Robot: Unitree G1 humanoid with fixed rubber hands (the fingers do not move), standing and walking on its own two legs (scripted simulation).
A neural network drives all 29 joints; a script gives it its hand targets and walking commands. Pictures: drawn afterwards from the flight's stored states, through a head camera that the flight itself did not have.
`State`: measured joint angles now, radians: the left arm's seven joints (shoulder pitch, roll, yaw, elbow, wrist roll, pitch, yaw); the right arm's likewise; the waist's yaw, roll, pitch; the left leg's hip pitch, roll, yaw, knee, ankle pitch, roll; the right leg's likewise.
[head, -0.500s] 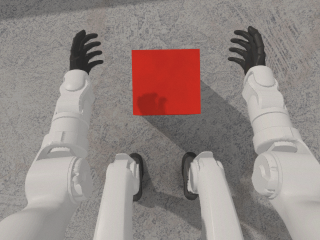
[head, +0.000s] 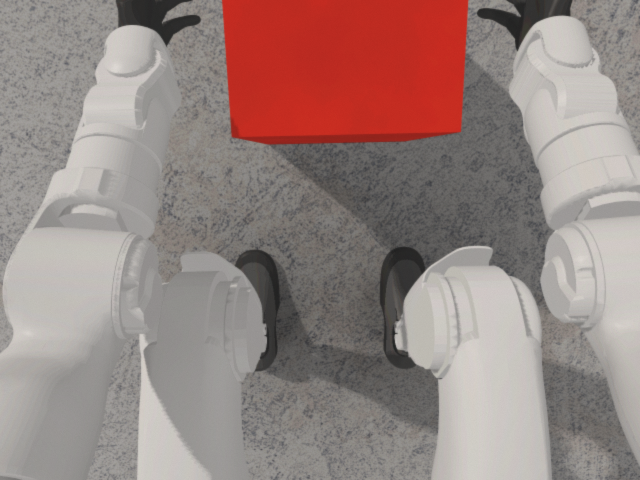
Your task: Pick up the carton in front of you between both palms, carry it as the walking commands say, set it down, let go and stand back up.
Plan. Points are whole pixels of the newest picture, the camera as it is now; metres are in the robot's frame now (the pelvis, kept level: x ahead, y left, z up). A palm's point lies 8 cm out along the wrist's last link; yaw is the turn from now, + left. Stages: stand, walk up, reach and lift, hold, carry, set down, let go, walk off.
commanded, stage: reach and lift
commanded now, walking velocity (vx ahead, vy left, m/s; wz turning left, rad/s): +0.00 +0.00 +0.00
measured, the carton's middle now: (338, 51) +0.53 -0.02 -0.26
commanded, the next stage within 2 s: none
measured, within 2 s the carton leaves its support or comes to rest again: leaves its support in 0.88 s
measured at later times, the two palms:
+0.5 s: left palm (171, 32) +0.54 +0.15 -0.19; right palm (509, 25) +0.53 -0.18 -0.19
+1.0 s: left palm (175, 5) +0.55 +0.13 -0.15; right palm (513, 5) +0.54 -0.17 -0.15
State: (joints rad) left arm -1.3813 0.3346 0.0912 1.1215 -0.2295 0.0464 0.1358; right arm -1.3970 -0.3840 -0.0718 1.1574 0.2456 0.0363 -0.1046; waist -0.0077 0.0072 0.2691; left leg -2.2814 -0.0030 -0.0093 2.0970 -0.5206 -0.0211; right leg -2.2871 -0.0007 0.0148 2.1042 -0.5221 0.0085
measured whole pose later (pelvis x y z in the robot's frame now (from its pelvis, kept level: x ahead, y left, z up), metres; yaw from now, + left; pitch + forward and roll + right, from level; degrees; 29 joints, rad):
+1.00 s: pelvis +0.00 +0.00 -0.03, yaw -1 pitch +37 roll +1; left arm -1.34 0.24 0.14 0.98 -0.18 0.16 0.19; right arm -1.34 -0.27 -0.10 0.99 0.18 0.17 -0.17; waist 0.00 0.01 0.23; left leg -2.30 -0.04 -0.03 2.20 -0.56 -0.04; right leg -2.31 0.02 0.02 2.20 -0.54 0.02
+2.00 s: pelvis +0.05 +0.01 +0.24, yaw -3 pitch +32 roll +0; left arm -0.65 -0.10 0.41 0.60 0.19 0.35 0.05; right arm -0.64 0.08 -0.40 0.60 -0.20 0.35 -0.02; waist -0.01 0.01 -0.25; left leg -1.41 -0.05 -0.05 1.34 -0.48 -0.02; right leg -1.42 0.04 0.05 1.33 -0.47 0.02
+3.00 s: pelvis +0.09 +0.01 +0.39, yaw -3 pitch -5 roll +0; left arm -0.35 -0.18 0.34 0.39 0.30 0.60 -0.03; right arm -0.35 0.17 -0.34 0.38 -0.30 0.60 0.03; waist 0.00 0.00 0.03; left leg -0.16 -0.02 -0.06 0.47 -0.22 0.00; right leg -0.17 0.02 0.06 0.46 -0.21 0.01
